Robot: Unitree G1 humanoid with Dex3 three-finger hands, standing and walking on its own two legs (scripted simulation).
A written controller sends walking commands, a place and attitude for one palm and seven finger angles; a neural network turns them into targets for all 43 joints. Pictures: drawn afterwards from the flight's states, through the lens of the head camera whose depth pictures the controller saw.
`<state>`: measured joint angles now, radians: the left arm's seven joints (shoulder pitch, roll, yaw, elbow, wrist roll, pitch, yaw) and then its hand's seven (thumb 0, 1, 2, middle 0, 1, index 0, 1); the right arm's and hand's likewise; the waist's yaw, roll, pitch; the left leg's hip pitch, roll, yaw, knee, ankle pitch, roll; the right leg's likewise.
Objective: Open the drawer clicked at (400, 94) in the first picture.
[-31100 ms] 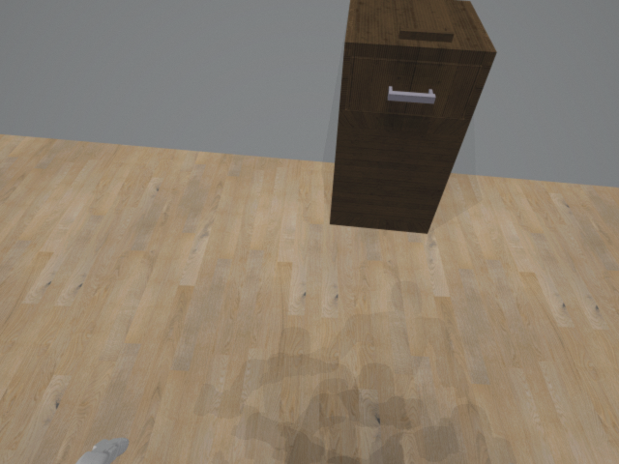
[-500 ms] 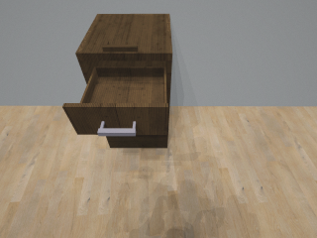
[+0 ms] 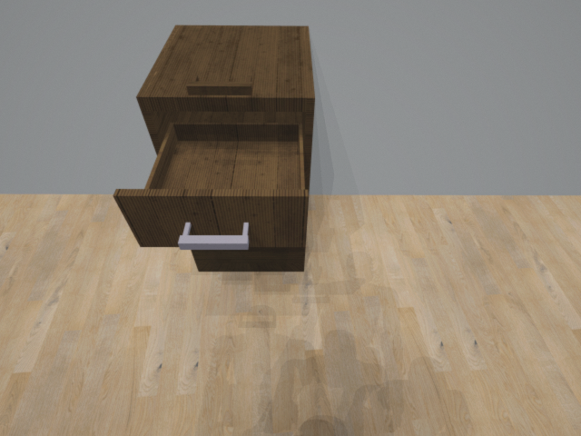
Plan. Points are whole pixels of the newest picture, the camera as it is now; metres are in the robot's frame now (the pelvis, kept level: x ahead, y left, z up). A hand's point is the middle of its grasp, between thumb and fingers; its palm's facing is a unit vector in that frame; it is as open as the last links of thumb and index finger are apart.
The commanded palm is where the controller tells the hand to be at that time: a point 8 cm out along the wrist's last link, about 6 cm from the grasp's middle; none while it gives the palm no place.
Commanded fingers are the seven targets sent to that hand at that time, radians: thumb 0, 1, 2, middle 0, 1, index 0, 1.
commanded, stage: look to check the result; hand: left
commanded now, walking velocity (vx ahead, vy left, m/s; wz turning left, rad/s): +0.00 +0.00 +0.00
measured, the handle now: (215, 234) +0.51 +0.19 -0.11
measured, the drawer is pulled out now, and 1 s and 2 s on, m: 0.30 0.30 0.30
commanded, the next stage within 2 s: stand and wait in 0.52 s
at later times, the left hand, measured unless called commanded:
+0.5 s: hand out of the picture -0.01 +0.15 -0.18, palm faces +0.05 -0.98 -0.17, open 7.4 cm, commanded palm none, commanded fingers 0.00 0.90 0.90 -0.20 -0.30 -0.20 -0.30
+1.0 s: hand out of the picture +0.01 +0.15 -0.18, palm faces +0.05 -0.98 -0.18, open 7.4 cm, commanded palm none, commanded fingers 0.00 0.90 0.90 -0.20 -0.30 -0.20 -0.30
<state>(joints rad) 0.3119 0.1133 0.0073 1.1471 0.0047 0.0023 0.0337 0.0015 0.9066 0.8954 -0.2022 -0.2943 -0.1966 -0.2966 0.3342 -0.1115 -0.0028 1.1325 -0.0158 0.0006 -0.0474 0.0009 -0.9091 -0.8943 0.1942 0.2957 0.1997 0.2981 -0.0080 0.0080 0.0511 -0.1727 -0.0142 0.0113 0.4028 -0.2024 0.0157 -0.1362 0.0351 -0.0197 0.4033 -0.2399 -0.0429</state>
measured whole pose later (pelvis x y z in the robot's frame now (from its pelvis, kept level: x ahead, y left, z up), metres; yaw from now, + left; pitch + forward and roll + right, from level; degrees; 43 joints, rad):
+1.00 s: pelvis +0.03 -0.01 +0.00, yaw +0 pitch -1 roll +1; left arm 0.30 0.11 0.01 1.14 0.00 -0.01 0.04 0.00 0.91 0.90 -0.20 -0.29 -0.20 -0.30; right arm 0.29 -0.12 -0.01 1.13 -0.01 -0.01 -0.05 0.00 -0.91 -0.89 0.19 0.30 0.20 0.30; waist -0.01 0.01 0.05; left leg -0.13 -0.01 0.01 0.39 -0.24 0.00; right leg -0.10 0.04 -0.02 0.39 -0.28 -0.05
